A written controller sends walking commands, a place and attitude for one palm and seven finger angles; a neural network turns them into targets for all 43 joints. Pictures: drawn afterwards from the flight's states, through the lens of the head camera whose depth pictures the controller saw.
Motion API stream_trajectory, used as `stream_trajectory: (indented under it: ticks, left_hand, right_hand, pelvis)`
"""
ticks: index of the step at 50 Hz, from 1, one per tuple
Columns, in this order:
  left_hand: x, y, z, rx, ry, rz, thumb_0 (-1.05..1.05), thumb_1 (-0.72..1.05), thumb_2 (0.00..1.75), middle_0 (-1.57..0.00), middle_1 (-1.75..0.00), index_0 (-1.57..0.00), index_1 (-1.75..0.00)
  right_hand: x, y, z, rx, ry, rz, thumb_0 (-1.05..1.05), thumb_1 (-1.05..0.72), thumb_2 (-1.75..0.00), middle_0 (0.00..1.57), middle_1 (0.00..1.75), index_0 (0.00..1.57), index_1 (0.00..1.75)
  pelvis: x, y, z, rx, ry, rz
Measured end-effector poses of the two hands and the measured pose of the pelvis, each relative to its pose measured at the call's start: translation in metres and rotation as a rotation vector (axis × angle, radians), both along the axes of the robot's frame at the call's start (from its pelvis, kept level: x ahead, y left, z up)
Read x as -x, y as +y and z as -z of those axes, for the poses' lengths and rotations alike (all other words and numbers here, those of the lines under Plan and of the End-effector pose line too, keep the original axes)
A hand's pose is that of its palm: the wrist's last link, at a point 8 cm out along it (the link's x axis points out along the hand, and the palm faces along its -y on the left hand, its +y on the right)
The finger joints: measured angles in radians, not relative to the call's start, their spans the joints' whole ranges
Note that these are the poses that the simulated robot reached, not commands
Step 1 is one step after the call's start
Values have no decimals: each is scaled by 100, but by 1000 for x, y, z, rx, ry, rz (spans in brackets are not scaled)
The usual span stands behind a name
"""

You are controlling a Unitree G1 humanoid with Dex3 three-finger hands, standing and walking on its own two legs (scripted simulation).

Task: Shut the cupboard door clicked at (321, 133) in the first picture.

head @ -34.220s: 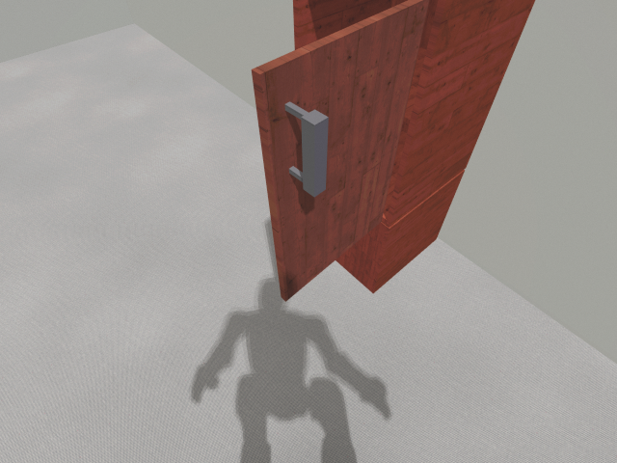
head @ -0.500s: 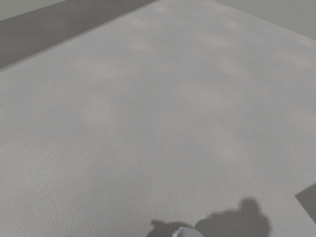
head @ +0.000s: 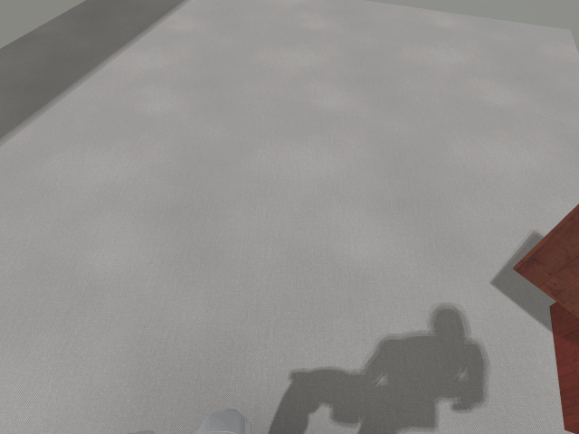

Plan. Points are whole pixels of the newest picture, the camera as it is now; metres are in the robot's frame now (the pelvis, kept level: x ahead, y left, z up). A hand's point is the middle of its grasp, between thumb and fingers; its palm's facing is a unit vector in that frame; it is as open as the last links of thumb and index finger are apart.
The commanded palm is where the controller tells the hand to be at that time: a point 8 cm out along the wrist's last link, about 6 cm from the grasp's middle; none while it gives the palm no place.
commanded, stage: turn to face it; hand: left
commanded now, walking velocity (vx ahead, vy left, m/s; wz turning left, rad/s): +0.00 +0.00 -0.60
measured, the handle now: out of the picture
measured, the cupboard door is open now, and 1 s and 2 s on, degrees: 57 57 57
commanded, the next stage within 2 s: take the last steps up to it in 1.30 s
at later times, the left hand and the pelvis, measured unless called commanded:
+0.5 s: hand (185, 406) +0.18 +0.18 -0.16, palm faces -0.28 -0.93 -0.25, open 7.4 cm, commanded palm none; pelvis +0.01 +0.00 -0.01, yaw -18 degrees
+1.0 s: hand (213, 383) +0.22 +0.15 -0.18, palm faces -0.51 -0.84 -0.20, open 7.4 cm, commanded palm none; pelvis +0.04 +0.01 +0.00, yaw -34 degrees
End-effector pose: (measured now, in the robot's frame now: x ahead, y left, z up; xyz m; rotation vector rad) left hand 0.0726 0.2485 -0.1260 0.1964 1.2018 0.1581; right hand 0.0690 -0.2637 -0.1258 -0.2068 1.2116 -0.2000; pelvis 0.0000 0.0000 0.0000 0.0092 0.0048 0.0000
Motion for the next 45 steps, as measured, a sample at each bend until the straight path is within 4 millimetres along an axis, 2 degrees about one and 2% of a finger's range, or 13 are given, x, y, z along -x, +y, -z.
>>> stream_trajectory:
  ticks: [7, 10, 16, 20, 25, 27, 29, 33, 37, 41, 45]
  left_hand:
    - [-12, 17, 27, 52, 46, 43, 0, 90, 90, -21, -30, -21, -30]
    - [-24, 26, 29, 51, 60, 80, 0, 90, 90, -21, -30, -21, -30]
    - [-57, 28, 15, 39, 44, 152, 0, 90, 90, -20, -30, -20, -30]
    - [-83, 14, 5, 21, 15, 221, 0, 91, 90, -20, -30, -20, -30]
    - [-114, -21, -1, -13, -49, 323, 0, 91, 90, -20, -30, -20, -30]
    - [-121, -34, 0, -31, -78, 356, 0, 90, 90, -20, -30, -20, -30]
    - [-121, -44, -4, -35, -77, 379, 0, 90, 90, -20, -30, -20, -30]
    - [-117, -57, -8, -35, -38, 408, 0, 90, 90, -20, -30, -21, -30]
    - [-118, -64, -4, -16, 4, 445, 0, 90, 90, -21, -30, -21, -30]
    - [-125, -62, 7, 5, 35, 472, 0, 90, 90, -21, -30, -21, -30]
    - [-142, -54, 25, 24, 61, 493, 0, 90, 90, -21, -30, -21, -30]
  right_hand:
    - [-7, 17, -8, 63, -72, 42, 1, -90, -90, 20, 30, 20, 30]
    - [4, 26, -12, 74, -63, 58, 1, -90, -90, 20, 30, 20, 30]
    - [38, 37, -17, 53, -11, 135, 1, -90, -90, 20, 30, 20, 30]
    - [65, 35, -8, 22, 20, 211, 1, -90, -90, 20, 30, 20, 30]
    - [102, 18, 17, -27, 52, 315, 1, -90, -90, 20, 30, 20, 30]
    - [113, 7, 29, -38, 68, 353, 1, -90, -90, 20, 30, 20, 30]
    - [119, 0, 31, -38, 87, 381, 1, -90, -90, 20, 30, 20, 30]
    - [117, -9, 17, -30, 64, 413, 1, -90, -90, 20, 30, 20, 30]
    - [107, -15, 3, -6, 17, 436, 1, -91, -90, 20, 30, 20, 30]
    - [94, -14, -5, 28, -17, 460, 1, -90, -90, 20, 30, 20, 30]
    - [85, -5, -7, 76, -55, 484, 1, -90, -90, 20, 30, 20, 30]
  pelvis:
    - [-9, 25, 11, 29, 19, 79]
    - [-10, 30, 9, 28, 8, 128]
    - [-13, 30, -2, 50, 6, 196]
    - [-13, 23, -2, 52, 3, 245]
    - [-11, 4, 10, 29, -3, 314]
    - [-10, -3, 17, 23, -3, 341]
    - [-9, -4, 15, 26, -4, 353]
    - [-10, -8, 4, 0, 4, 399]
    - [-15, -9, -1, -11, 13, 439]
    - [-24, -3, 1, -7, 21, 487]
    - [-38, 8, 10, 17, 32, 530]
